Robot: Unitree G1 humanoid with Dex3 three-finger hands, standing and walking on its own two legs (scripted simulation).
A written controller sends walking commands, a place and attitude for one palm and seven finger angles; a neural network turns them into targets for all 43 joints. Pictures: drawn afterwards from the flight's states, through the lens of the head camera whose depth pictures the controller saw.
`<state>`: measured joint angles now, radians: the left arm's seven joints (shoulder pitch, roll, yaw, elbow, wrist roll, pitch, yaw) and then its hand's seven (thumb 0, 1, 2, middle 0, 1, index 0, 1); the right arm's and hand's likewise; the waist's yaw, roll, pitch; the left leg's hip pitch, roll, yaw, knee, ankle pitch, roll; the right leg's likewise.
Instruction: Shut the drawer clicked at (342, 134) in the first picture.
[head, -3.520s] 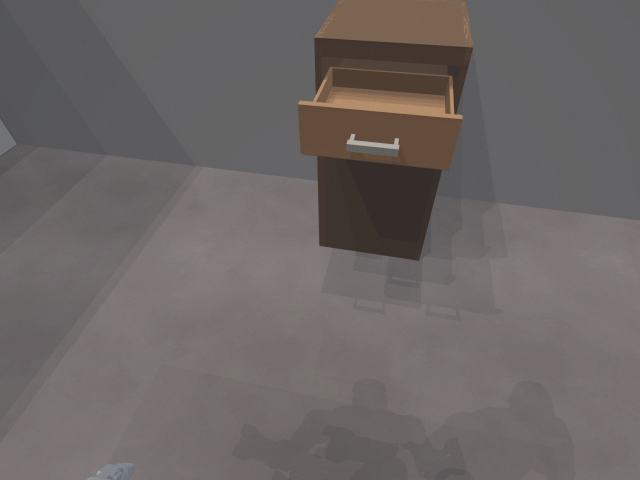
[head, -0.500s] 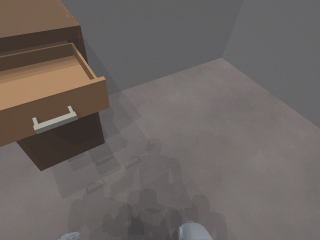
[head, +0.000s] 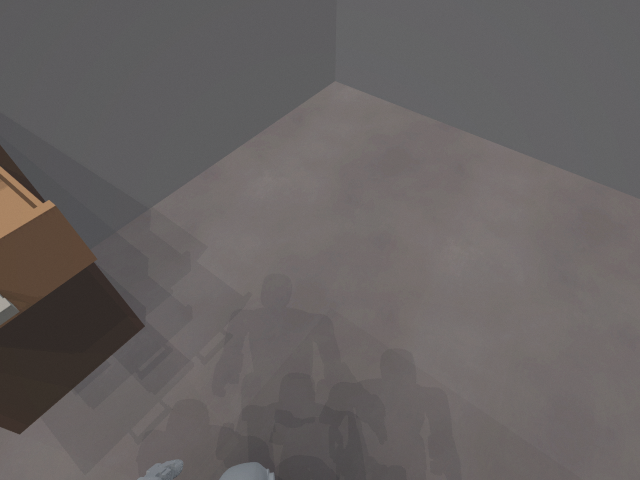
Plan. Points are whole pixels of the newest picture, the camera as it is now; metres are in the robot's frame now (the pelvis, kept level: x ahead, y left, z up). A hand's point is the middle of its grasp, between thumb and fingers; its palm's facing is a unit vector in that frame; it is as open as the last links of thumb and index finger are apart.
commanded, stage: walk to a spot facing it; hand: left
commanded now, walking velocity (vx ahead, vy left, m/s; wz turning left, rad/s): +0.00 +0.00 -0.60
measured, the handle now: out of the picture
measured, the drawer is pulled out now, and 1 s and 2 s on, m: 0.29 0.29 0.29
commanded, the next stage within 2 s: turn to face it in 1.08 s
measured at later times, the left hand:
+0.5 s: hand out of the picture +0.08 +0.23 -0.16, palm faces -0.20 -0.96 -0.19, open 7.4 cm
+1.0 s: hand out of the picture +0.11 +0.11 -0.14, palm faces -0.48 -0.85 -0.22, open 7.4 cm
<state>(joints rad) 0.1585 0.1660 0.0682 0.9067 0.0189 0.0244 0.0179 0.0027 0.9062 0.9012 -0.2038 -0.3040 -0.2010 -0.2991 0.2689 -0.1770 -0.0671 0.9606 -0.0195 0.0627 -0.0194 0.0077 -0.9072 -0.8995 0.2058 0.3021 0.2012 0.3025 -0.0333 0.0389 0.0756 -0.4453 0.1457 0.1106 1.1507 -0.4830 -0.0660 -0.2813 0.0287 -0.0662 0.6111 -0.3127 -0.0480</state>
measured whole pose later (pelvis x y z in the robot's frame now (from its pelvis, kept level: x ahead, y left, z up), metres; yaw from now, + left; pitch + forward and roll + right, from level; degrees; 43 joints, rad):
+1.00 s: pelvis -0.01 -0.03 +0.02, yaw -32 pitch -1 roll +0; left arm 0.33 0.16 0.04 0.98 0.02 -0.04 -0.01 0.00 0.90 0.90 -0.20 -0.30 -0.20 -0.30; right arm 0.24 -0.25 -0.08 0.95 -0.04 0.02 0.01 0.01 -0.91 -0.90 0.20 0.30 0.20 0.30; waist -0.01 0.04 0.02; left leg -0.56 0.13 0.05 1.01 -0.21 -0.08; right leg -0.09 0.05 0.01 0.37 -0.26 -0.06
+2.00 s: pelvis +0.11 -0.09 +0.01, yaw -15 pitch +2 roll +0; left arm 0.12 0.18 0.06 0.88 0.01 0.02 0.03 0.00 0.91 0.90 -0.20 -0.30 -0.20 -0.30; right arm 0.29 -0.23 -0.11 0.98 -0.02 0.06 -0.01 0.01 -0.91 -0.90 0.21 0.30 0.20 0.30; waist -0.05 0.06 0.04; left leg -0.43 -0.13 -0.16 0.66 -0.32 0.00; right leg -0.22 0.02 0.02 0.50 -0.32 -0.01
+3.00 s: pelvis +0.13 -0.11 +0.01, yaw +24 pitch -1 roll +1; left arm 0.14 0.18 0.03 0.83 0.02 0.00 0.02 0.00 0.91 0.90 -0.20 -0.30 -0.20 -0.30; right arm 0.25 -0.27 -0.11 0.94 -0.02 0.07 0.01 0.01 -0.91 -0.90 0.21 0.30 0.20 0.30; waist -0.05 0.07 0.07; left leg -0.46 -0.05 -0.08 1.08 -0.47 -0.04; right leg -0.26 -0.06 -0.10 0.59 -0.31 -0.01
